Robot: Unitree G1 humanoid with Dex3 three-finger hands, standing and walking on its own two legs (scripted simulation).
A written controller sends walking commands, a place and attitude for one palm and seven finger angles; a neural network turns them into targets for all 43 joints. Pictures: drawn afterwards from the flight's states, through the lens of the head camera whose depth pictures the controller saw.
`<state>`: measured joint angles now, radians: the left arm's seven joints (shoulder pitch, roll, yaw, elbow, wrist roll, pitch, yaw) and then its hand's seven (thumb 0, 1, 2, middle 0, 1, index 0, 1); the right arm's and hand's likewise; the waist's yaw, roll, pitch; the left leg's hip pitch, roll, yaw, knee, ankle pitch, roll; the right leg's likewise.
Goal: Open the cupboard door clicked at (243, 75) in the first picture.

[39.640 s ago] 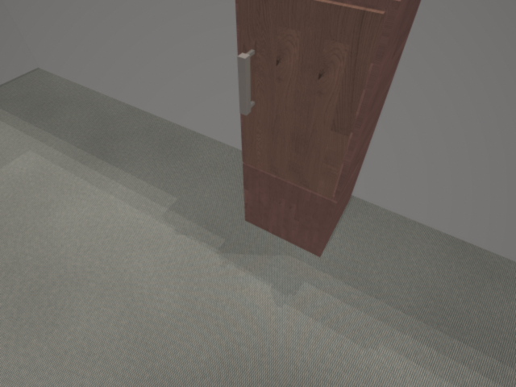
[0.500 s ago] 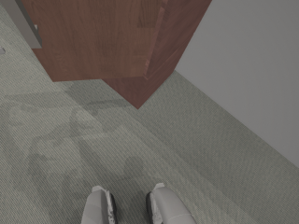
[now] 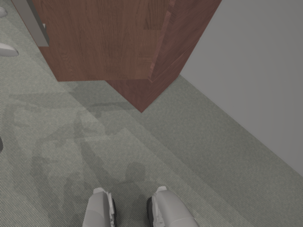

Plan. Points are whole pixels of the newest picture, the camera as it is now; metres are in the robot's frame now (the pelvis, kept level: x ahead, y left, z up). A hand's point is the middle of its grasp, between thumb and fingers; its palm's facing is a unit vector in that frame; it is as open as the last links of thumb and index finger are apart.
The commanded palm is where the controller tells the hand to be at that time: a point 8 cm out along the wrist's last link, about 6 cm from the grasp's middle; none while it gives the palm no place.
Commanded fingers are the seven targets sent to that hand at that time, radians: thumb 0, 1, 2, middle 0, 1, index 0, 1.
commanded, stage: move the hooked fingers beside the handle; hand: left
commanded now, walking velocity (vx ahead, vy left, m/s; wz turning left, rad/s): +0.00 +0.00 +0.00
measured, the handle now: (29, 4) +0.61 +0.21 +0.10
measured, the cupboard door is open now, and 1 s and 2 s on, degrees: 49 49 50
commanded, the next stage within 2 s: slide the fingers in behind the handle in 0.34 s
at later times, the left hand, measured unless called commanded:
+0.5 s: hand out of the picture +0.57 +0.27 +0.09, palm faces +0.02 -1.00 +0.00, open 14.0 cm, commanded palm +0.56 +0.29 +0.09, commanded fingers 0.00 -0.50 0.30 -0.30 -1.20 -0.30 -1.20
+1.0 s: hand (4, 19) +0.57 +0.26 +0.09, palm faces +0.05 -1.00 +0.00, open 14.0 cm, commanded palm +0.56 +0.27 +0.09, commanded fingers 0.00 -0.50 0.30 -0.30 -1.20 -0.30 -1.20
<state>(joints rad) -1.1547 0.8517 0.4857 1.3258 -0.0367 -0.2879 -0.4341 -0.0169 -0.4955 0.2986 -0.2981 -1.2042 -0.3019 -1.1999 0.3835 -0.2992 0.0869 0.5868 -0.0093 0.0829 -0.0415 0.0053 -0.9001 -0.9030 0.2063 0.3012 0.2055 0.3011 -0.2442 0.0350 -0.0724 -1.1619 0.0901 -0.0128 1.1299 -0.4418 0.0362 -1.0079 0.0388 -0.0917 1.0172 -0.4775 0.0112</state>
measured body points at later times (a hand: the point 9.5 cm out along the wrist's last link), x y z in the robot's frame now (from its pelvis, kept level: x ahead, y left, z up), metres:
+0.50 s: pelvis +0.00 +0.00 -0.01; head +0.19 +0.04 +0.40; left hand +0.56 +0.33 +0.10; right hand -0.05 -0.26 -0.09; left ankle +0.03 +0.09 -0.65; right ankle +0.00 -0.14 -0.65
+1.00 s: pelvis +0.01 +0.00 +0.00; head +0.19 +0.04 +0.41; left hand +0.56 +0.31 +0.10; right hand -0.03 -0.26 -0.09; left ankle +0.03 +0.09 -0.65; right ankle +0.00 -0.14 -0.65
